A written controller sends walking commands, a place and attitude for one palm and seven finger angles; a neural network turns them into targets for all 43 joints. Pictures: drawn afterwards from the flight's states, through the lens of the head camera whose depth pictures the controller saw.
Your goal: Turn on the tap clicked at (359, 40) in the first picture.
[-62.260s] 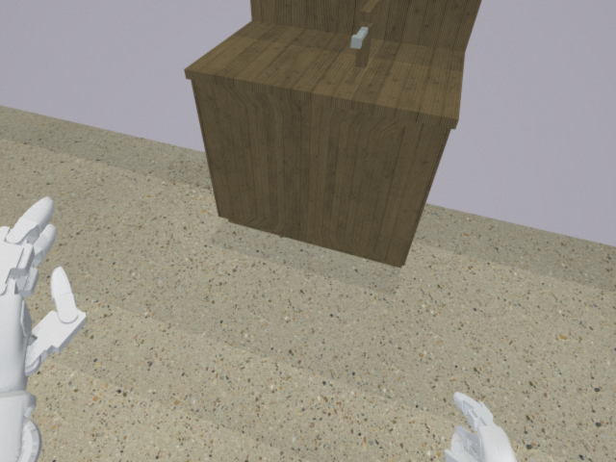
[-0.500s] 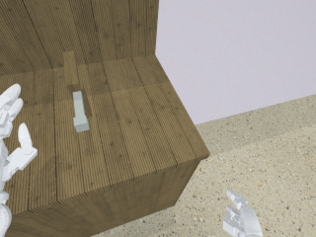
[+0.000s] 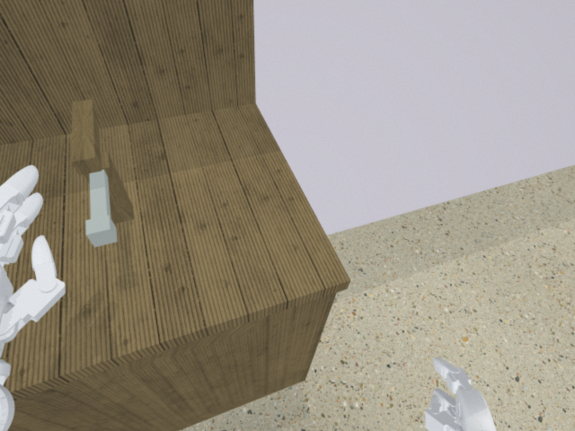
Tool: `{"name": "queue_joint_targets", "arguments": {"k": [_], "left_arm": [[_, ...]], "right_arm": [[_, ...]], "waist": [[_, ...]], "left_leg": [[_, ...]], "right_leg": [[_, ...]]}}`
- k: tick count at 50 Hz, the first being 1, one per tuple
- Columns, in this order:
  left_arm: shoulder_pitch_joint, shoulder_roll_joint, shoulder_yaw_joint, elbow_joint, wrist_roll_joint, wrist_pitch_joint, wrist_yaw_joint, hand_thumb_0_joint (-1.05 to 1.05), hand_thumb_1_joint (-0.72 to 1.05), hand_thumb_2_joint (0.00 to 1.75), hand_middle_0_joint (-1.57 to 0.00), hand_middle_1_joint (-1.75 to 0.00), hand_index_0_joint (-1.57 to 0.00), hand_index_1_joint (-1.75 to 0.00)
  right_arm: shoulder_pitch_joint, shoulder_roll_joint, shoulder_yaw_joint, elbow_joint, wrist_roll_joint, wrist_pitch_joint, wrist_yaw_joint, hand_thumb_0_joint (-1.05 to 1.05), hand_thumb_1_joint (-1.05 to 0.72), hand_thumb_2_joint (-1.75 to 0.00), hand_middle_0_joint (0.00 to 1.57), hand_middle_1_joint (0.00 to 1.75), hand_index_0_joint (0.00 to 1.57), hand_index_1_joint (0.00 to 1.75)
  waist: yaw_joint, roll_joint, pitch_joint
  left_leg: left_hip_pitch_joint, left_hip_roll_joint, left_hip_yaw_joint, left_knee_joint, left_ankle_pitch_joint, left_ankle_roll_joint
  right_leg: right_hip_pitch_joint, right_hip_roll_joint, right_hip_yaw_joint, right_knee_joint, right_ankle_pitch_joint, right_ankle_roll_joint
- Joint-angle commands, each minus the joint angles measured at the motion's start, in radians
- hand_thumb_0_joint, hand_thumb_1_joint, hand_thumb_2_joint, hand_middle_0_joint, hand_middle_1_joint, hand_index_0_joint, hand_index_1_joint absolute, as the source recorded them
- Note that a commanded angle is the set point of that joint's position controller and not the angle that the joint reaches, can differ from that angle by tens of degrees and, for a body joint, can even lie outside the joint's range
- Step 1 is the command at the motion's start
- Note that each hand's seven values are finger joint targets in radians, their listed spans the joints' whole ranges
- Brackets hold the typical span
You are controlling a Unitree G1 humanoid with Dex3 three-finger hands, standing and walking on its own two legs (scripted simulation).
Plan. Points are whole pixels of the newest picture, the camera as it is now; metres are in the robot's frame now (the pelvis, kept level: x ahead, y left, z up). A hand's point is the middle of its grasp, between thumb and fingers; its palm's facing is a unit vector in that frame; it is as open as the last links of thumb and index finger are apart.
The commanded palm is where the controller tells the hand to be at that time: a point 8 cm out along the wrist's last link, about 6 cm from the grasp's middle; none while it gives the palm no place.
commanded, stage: shuffle to correct the standing spot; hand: left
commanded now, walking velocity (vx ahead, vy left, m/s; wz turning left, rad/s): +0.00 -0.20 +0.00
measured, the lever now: (101, 231) +0.33 +0.27 +0.10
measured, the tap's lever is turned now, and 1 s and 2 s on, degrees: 0 0 0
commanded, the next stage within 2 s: none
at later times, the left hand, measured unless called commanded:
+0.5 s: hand (49, 292) +0.21 +0.25 +0.16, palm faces +0.33 -0.86 -0.39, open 7.4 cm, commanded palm +0.15 +0.28 +0.18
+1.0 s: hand (52, 287) +0.22 +0.24 +0.17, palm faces +0.33 -0.85 -0.41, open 7.4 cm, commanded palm +0.15 +0.28 +0.18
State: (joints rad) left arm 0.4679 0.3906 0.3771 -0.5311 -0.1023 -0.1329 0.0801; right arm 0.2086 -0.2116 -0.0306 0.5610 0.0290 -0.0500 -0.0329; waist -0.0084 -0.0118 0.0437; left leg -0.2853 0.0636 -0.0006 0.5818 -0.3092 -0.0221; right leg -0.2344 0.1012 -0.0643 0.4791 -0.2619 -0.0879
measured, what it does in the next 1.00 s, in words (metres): stands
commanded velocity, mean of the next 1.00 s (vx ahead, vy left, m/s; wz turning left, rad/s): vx -0.01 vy -0.20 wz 0.00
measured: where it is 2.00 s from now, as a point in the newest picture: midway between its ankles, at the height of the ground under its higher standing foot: outside the picture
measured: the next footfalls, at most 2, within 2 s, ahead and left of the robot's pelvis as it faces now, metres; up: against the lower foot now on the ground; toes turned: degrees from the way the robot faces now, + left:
none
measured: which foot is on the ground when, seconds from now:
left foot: down 0.00-1.00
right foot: down 0.00-1.00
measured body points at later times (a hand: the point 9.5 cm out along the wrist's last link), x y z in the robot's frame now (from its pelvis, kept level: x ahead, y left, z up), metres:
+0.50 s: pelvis +0.00 +0.00 +0.00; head +0.03 +0.02 +0.45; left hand +0.19 +0.29 +0.19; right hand +0.17 -0.23 -0.08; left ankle +0.00 +0.13 -0.73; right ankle +0.00 -0.06 -0.73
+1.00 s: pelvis -0.01 +0.00 +0.00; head +0.03 +0.01 +0.45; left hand +0.19 +0.29 +0.19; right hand +0.16 -0.24 -0.08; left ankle +0.00 +0.13 -0.73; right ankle +0.00 -0.06 -0.73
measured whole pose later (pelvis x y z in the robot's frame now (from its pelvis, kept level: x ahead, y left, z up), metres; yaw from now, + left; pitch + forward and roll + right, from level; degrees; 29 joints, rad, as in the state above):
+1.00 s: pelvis -0.01 +0.00 +0.00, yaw +1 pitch +0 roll -1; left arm 0.46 0.42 0.39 -0.54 -0.10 -0.13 0.08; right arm 0.21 -0.19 -0.02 0.55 0.03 -0.05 -0.02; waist -0.01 -0.01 0.06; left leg -0.27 0.06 -0.01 0.55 -0.28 -0.03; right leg -0.21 0.10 -0.08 0.44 -0.23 -0.09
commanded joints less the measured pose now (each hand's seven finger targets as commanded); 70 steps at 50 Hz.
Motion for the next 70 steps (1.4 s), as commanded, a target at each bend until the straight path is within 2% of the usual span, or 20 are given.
{"name": "queue_joint_targets", "arguments": {"k": [1,2,5,7,8,15,19,23,27,30,33,36,39,42,45,48,51,59,68,70], "left_arm": [[-0.042,0.187,0.13,-0.223,-0.004,-0.071,0.025,0.0,0.9,0.9,-0.2,-0.3,-0.2,-0.3],[-0.038,0.198,0.138,-0.226,-0.001,-0.068,0.027,0.0,0.9,0.9,-0.2,-0.3,-0.2,-0.3],[-0.057,0.192,0.13,-0.242,0.003,-0.075,0.02,0.0,0.9,0.9,-0.2,-0.3,-0.2,-0.3],[-0.029,0.196,0.136,-0.223,0.004,-0.069,0.018,0.0,0.9,0.9,-0.2,-0.3,-0.2,-0.3],[-0.037,0.173,0.115,-0.222,0.003,-0.069,0.014,0.0,0.9,0.9,-0.2,-0.3,-0.2,-0.3],[-0.026,0.186,0.129,-0.21,-0.004,-0.062,0.013,0.0,0.9,0.9,-0.2,-0.3,-0.2,-0.3],[-0.056,0.187,0.123,-0.231,-0.003,-0.061,0.018,0.0,0.9,0.9,-0.2,-0.3,-0.2,-0.3],[-0.078,0.187,0.116,-0.255,0.001,-0.069,0.022,0.0,0.9,0.9,-0.2,-0.3,-0.2,-0.3],[-0.045,0.198,0.13,-0.227,0.008,-0.066,0.019,0.0,0.9,0.9,-0.2,-0.3,-0.2,-0.3],[-0.032,0.179,0.119,-0.192,0.005,-0.062,0.012,0.0,0.9,0.9,-0.2,-0.3,-0.2,-0.3],[-0.023,0.163,0.105,-0.189,-0.003,-0.059,0.013,0.0,0.9,0.9,-0.2,-0.3,-0.2,-0.3],[-0.031,0.183,0.122,-0.198,-0.007,-0.058,0.019,0.0,0.9,0.9,-0.2,-0.3,-0.2,-0.3],[-0.067,0.194,0.121,-0.249,-0.005,-0.066,0.027,0.0,0.9,0.9,-0.2,-0.3,-0.2,-0.3],[-0.057,0.216,0.139,-0.261,0.001,-0.069,0.032,0.0,0.9,0.9,-0.2,-0.3,-0.2,-0.3],[-0.049,0.202,0.133,-0.232,0.006,-0.069,0.026,0.0,0.9,0.9,-0.2,-0.3,-0.2,-0.3],[-0.027,0.17,0.108,-0.204,0.003,-0.064,0.018,0.0,0.9,0.9,-0.2,-0.3,-0.2,-0.3],[-0.006,0.185,0.125,-0.2,0.0,-0.062,0.016,0.0,0.9,0.9,-0.2,-0.3,-0.2,-0.3],[-0.034,0.195,0.129,-0.219,-0.007,-0.057,0.027,0.0,0.9,0.9,-0.2,-0.3,-0.2,-0.3],[-0.048,0.178,0.106,-0.229,0.004,-0.063,0.027,0.0,0.9,0.9,-0.2,-0.3,-0.2,-0.3],[-0.039,0.183,0.114,-0.216,0.004,-0.06,0.024,0.0,0.9,0.9,-0.2,-0.3,-0.2,-0.3]], "right_arm": [[-0.076,-0.117,-0.04,-0.161,-0.004,-0.052,-0.014,0.0,-0.9,-0.9,0.2,0.3,0.2,0.3],[-0.093,-0.116,-0.037,-0.159,-0.004,-0.051,-0.014,0.0,-0.9,-0.9,0.2,0.3,0.2,0.3],[-0.076,-0.121,-0.041,-0.163,-0.007,-0.051,-0.013,0.0,-0.9,-0.9,0.2,0.3,0.2,0.3],[-0.084,-0.116,-0.039,-0.164,-0.002,-0.051,-0.01,0.0,-0.9,-0.9,0.2,0.3,0.2,0.3],[-0.074,-0.119,-0.037,-0.163,-0.006,-0.05,-0.009,0.0,-0.9,-0.9,0.2,0.3,0.2,0.3],[-0.061,-0.118,-0.042,-0.166,-0.004,-0.047,-0.007,0.0,-0.9,-0.9,0.2,0.3,0.2,0.3],[-0.067,-0.116,-0.038,-0.163,-0.005,-0.048,-0.01,0.0,-0.9,-0.9,0.2,0.3,0.2,0.3],[-0.078,-0.113,-0.031,-0.158,-0.007,-0.054,-0.012,0.0,-0.9,-0.9,0.2,0.3,0.2,0.3],[-0.079,-0.111,-0.035,-0.164,-0.002,-0.056,-0.007,0.0,-0.9,-0.9,0.2,0.3,0.2,0.3],[-0.061,-0.118,-0.042,-0.165,-0.002,-0.05,-0.002,0.0,-0.9,-0.9,0.2,0.3,0.2,0.3],[-0.056,-0.114,-0.037,-0.162,0.0,-0.045,-0.001,0.0,-0.9,-0.9,0.2,0.3,0.2,0.3],[-0.055,-0.109,-0.037,-0.165,0.001,-0.046,-0.003,0.0,-0.9,-0.9,0.2,0.3,0.2,0.3],[-0.068,-0.109,-0.034,-0.163,-0.001,-0.052,-0.008,0.0,-0.9,-0.9,0.2,0.3,0.2,0.3],[-0.087,-0.11,-0.032,-0.16,-0.003,-0.056,-0.011,0.0,-0.9,-0.9,0.2,0.3,0.2,0.3],[-0.07,-0.113,-0.036,-0.159,-0.007,-0.053,-0.008,0.0,-0.9,-0.9,0.2,0.3,0.2,0.3],[-0.064,-0.115,-0.036,-0.159,-0.002,-0.05,-0.002,0.0,-0.9,-0.9,0.2,0.3,0.2,0.3],[-0.056,-0.119,-0.043,-0.166,0.001,-0.048,0.002,0.0,-0.9,-0.9,0.2,0.3,0.2,0.3],[-0.063,-0.11,-0.036,-0.162,0.0,-0.046,-0.006,0.0,-0.9,-0.9,0.2,0.3,0.2,0.3],[-0.077,-0.111,-0.03,-0.156,-0.004,-0.047,-0.004,0.0,-0.9,-0.9,0.2,0.3,0.2,0.3],[-0.068,-0.113,-0.037,-0.162,-0.001,-0.047,-0.001,0.0,-0.9,-0.9,0.2,0.3,0.2,0.3]], "waist": [[0.006,0.052,-0.138],[0.008,0.087,-0.128],[0.012,0.107,-0.155],[0.014,0.107,-0.155],[0.009,0.089,-0.157],[0.006,0.036,-0.151],[0.002,0.044,-0.137],[0.003,0.114,-0.142],[0.01,0.136,-0.149],[0.008,0.084,-0.139],[-0.003,0.038,-0.132],[-0.002,-0.011,-0.123],[-0.003,0.041,-0.125],[0.003,0.121,-0.133],[0.009,0.127,-0.153],[0.002,0.097,-0.145],[0.003,0.084,-0.146],[-0.005,0.018,-0.132],[0.001,0.13,-0.138],[0.004,0.111,-0.139]], "left_leg": [[0.075,0.062,-0.037,-0.047,0.191,0.063],[0.08,0.079,-0.053,-0.067,0.227,0.068],[0.067,0.122,-0.091,-0.091,0.317,0.078],[0.079,0.122,-0.082,-0.08,0.347,0.077],[0.069,0.119,-0.079,-0.075,0.327,0.075],[0.06,0.077,-0.052,-0.052,0.131,0.063],[0.061,0.073,-0.062,-0.067,0.109,0.064],[0.074,0.112,-0.099,-0.113,0.213,0.073],[0.079,0.138,-0.117,-0.122,0.32,0.077],[0.049,0.115,-0.085,-0.088,0.225,0.07],[0.04,0.07,-0.054,-0.061,0.098,0.057],[0.052,0.042,-0.033,-0.029,0.025,0.053],[0.08,0.053,-0.05,-0.062,0.071,0.058],[0.086,0.113,-0.099,-0.115,0.238,0.072],[0.067,0.142,-0.117,-0.113,0.326,0.079],[0.058,0.12,-0.096,-0.093,0.291,0.067],[0.052,0.104,-0.081,-0.086,0.189,0.063],[0.068,0.062,-0.053,-0.051,0.089,0.057],[0.067,0.129,-0.109,-0.118,0.272,0.073],[0.056,0.129,-0.11,-0.116,0.245,0.072]], "right_leg": [[0.028,-0.196,0.149,-0.092,0.254,0.058],[0.021,-0.185,0.131,-0.08,0.259,0.063],[0.082,-0.156,0.097,-0.048,0.278,0.083],[0.082,-0.156,0.093,-0.057,0.297,0.085],[0.09,-0.155,0.091,-0.059,0.291,0.083],[0.045,-0.186,0.143,-0.1,0.209,0.053],[0.025,-0.187,0.15,-0.103,0.181,0.042],[0.043,-0.161,0.11,-0.065,0.21,0.052],[0.082,-0.15,0.081,-0.064,0.241,0.066],[0.091,-0.165,0.105,-0.1,0.228,0.068],[0.053,-0.191,0.138,-0.123,0.187,0.034],[0.005,-0.221,0.185,-0.159,0.121,0.028],[-0.01,-0.216,0.175,-0.138,0.128,0.015],[0.033,-0.174,0.116,-0.075,0.23,0.05],[0.099,-0.158,0.092,-0.069,0.26,0.077],[0.1,-0.161,0.092,-0.084,0.265,0.059],[0.08,-0.177,0.123,-0.099,0.23,0.05],[0.016,-0.211,0.17,-0.13,0.179,0.028],[0.076,-0.163,0.098,-0.076,0.244,0.062],[0.089,-0.164,0.106,-0.088,0.23,0.064]]}}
